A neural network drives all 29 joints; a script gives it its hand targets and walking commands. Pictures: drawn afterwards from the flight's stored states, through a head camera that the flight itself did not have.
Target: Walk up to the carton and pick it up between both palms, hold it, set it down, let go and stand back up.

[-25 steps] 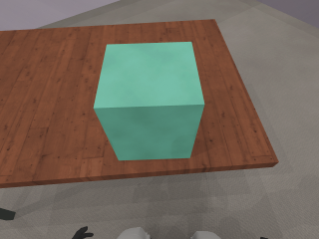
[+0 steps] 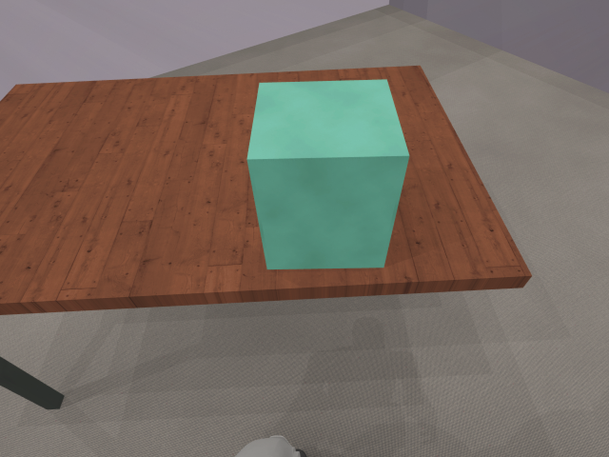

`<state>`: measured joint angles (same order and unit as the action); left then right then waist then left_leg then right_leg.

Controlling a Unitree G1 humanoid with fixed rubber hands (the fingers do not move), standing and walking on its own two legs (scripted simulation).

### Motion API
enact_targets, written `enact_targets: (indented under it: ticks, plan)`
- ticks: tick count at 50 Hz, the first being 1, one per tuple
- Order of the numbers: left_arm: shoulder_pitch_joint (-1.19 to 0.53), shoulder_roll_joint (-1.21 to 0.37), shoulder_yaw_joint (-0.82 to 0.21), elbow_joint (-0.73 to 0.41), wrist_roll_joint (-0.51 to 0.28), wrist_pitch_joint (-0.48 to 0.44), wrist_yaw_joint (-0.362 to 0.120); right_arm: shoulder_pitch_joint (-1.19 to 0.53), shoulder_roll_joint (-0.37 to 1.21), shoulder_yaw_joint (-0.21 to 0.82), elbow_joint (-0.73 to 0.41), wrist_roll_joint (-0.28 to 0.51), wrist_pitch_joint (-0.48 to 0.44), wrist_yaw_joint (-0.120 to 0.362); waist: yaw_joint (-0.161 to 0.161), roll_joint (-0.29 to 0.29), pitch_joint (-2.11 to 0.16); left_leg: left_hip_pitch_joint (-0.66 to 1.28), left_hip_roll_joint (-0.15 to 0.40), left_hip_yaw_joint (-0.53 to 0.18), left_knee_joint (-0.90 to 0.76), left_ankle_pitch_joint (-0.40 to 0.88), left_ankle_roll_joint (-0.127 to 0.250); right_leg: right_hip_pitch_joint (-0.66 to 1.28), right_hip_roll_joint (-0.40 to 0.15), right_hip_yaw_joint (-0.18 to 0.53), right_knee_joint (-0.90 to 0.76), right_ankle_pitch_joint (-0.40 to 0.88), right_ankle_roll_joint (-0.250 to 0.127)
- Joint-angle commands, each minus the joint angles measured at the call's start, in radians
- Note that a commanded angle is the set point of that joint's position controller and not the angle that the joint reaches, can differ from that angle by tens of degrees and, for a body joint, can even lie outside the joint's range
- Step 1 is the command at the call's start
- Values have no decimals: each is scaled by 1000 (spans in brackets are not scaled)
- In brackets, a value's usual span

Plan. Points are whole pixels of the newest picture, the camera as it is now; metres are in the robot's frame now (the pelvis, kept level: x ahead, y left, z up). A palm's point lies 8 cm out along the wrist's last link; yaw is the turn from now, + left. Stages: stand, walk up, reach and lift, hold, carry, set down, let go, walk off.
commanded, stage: walk up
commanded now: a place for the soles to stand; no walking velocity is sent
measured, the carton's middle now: (324, 179) +0.53 +0.01 +0.05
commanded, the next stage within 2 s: none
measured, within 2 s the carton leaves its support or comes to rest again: neither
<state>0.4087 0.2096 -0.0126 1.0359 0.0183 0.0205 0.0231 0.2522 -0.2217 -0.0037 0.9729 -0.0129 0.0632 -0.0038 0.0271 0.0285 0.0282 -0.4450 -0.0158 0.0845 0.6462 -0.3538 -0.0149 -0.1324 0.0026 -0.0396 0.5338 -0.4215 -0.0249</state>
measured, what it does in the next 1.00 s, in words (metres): steps on the spot: left foot, then right foot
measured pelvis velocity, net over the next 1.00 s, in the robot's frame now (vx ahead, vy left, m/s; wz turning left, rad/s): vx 0.07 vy -0.03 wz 0.18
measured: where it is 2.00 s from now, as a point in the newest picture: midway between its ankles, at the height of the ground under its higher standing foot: outside the picture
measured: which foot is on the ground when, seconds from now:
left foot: up 0.00-0.18, down 0.20-1.00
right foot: down 0.00-0.22, up 0.24-0.54, down 0.56-1.00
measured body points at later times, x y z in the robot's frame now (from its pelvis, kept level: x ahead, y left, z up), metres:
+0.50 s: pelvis +0.02 +0.00 +0.00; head +0.03 +0.03 +0.45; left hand +0.09 +0.26 -0.15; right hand -0.02 -0.22 -0.14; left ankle +0.00 +0.14 -0.73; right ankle +0.14 -0.13 -0.71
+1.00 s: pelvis +0.07 -0.03 +0.00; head +0.09 -0.01 +0.45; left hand +0.06 +0.22 -0.16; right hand +0.11 -0.27 -0.15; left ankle +0.00 +0.14 -0.73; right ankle +0.14 -0.14 -0.73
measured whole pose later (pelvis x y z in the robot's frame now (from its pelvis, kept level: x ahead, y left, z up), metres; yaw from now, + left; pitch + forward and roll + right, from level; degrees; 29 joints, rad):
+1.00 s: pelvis +0.07 -0.03 +0.00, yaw +10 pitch -1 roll -1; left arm 0.20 0.22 -0.03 1.06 0.01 0.03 0.00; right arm 0.34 -0.22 0.04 1.00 -0.01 -0.02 -0.02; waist -0.01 0.00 0.08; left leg -0.17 0.06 -0.12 0.54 -0.36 -0.08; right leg -0.30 -0.04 -0.11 0.52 -0.19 -0.01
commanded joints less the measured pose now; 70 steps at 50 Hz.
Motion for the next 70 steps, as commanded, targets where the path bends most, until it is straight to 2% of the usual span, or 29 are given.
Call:
enact_targets:
  ticks: [1,4,6,9,10,11,13,15,18,19,22,25,27,29,31,36,39,40,44,46,50,51,53,56,60,62,66,67,70]
  plan:
    - [-228,179,38,-106,-3,-53,27,119,-93,-19,-23,-5,-48,10,-111,-220,229,88,61,-189,233,-46,-6,-380,-283,242,-444,-277,-145]
    - [-62,123,16,-56,15,-60,10,68,-59,-33,-39,-36,-72,13,-88,-106,156,-12,24,-39,138,-20,19,-82,-217,146,-327,-94,-114]
    - [12,181,33,-29,25,-51,-5,20,-49,-18,-68,-26,-81,11,-22,-124,120,54,-14,-13,-6,-33,21,-96,-204,132,-279,-230,-111]
    - [2,172,36,-38,40,-31,-13,207,-95,-26,-65,-16,-86,-8,-88,-123,150,369,-11,-21,-138,-24,33,-371,-150,55,-74,-397,-76]
    - [17,128,28,-53,48,-21,-19,315,-126,-44,-26,-24,-91,-19,-108,44,80,465,103,-217,-220,-139,62,-453,-95,-9,119,-382,-39]
    - [51,65,8,-88,37,-24,-30,372,-174,-50,-36,-25,-100,-27,-111,241,93,457,340,-592,-406,-395,103,-556,-38,-66,362,-235,15]
    - [-7,149,34,-128,46,-18,-31,301,-191,-52,-21,-15,-97,-51,-88,181,240,236,408,-852,-534,-580,243,-569,-67,27,520,-175,28]
    - [-88,132,30,-133,49,-26,-37,279,-161,-49,-23,-17,-112,-52,-104,32,241,289,390,-684,-454,-307,227,-593,-123,81,472,-103,11]
    - [-44,115,30,-109,39,-32,-33,222,-139,-28,-76,-28,-128,-43,-36,97,136,203,288,-445,-392,49,194,-409,-103,66,392,7,23]
    - [-91,127,34,-86,39,-21,-38,257,-103,-22,-42,-9,-134,-39,-75,91,121,202,297,-443,-388,127,164,-384,-105,59,370,73,33]
    - [-62,78,18,-80,7,-16,-28,149,-35,20,-61,-3,-125,-28,-2,166,58,102,213,-250,-274,400,175,-146,-67,28,208,148,45]
    - [-83,85,19,-44,0,-7,-24,126,-143,-17,-59,7,-104,-15,-2,97,20,-90,128,-199,-199,242,103,112,-21,-33,83,363,22]
    - [-64,121,29,-55,5,-5,-14,138,-121,-8,-53,-2,-87,-14,-6,39,62,-97,106,-181,-126,61,54,105,-85,38,-14,365,14]
    - [-146,187,21,-89,-4,-13,-9,225,-54,7,-50,3,-76,-14,-61,-55,134,-50,59,-172,-98,-113,20,-45,-241,201,-171,124,-29]
    - [-234,186,27,-101,-35,12,-9,303,-9,31,-10,0,-60,-21,-73,-148,224,108,69,-125,-166,-116,0,-287,-220,213,-252,-219,-47]
    - [-216,186,13,-85,-19,-12,-6,222,-77,11,-18,8,-84,-14,-62,-213,78,123,57,-153,-120,-26,16,-151,-193,201,-265,-34,-34]
    - [-235,141,8,-64,-15,-18,-9,233,-83,5,-7,-3,-97,-22,-73,-146,34,193,65,-161,-146,16,19,-119,-181,138,-235,62,-44]
    - [-209,152,8,-49,-22,-22,-10,236,-44,28,7,-1,-103,-22,-73,-55,-50,226,71,-170,-177,85,9,-60,-188,137,-187,153,-46]
    - [-173,154,13,-42,-15,-22,-15,158,-97,23,7,7,-102,-24,-26,2,0,145,82,-186,-181,108,10,-35,-157,83,-141,233,-35]
    - [-214,150,13,-32,-12,-13,-13,185,-102,17,-2,3,-95,-27,-55,-66,-30,179,92,-197,-185,100,25,-21,-159,71,-147,213,-46]
    - [-190,145,8,-36,3,-24,-17,155,-114,19,-6,-2,-93,-30,-30,44,-23,173,118,-202,-211,188,23,-10,-158,42,-88,368,-41]
    - [-191,171,9,-7,-6,-19,-21,140,-102,25,-7,14,-88,-27,-23,-36,14,96,101,-208,-202,151,17,-24,-144,28,-105,313,-27]
    - [-210,158,11,-23,-1,-15,-18,113,-115,24,-18,8,-94,-33,-22,17,22,85,105,-224,-238,110,35,-22,-153,45,-106,210,-32]
    - [-176,184,16,-21,-7,-21,-18,145,-148,21,-6,18,-101,-32,-19,3,-74,145,104,-223,-200,293,19,61,-162,19,-57,437,-45]
    - [-191,162,9,-10,-16,4,-12,149,-138,26,12,-3,-92,-29,-26,47,37,88,110,-235,-209,266,17,4,-131,-24,-51,319,-7]
    - [-172,173,15,4,-16,3,-12,139,-77,45,6,6,-90,-34,-17,-49,7,128,113,-262,-228,204,30,1,-133,-22,-85,260,-5]
    - [-208,182,5,-5,-12,-2,-15,125,-163,23,12,9,-91,-27,-41,27,31,79,106,-243,-216,199,22,21,-150,-11,-84,266,3]
    - [-202,175,10,1,-19,-3,-16,118,-167,20,2,8,-90,-30,-16,-63,19,75,96,-268,-210,239,20,41,-151,-28,-74,310,-1]
    - [-192,171,-1,-2,-14,-8,-18,91,-143,20,3,-2,-89,-30,-19,11,53,129,96,-240,-187,229,31,-35,-166,-6,-108,278,-6]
